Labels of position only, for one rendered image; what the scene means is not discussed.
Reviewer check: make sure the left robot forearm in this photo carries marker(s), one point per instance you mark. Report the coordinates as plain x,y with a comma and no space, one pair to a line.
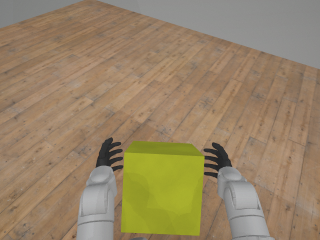
96,214

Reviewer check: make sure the right robot forearm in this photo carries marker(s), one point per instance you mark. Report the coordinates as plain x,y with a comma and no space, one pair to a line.
242,204

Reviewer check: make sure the left robot hand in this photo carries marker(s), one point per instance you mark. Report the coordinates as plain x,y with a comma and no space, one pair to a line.
104,154

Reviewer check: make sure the right robot hand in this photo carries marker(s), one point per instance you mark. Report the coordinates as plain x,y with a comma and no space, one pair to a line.
222,159

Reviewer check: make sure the carton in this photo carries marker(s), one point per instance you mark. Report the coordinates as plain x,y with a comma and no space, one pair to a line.
162,188

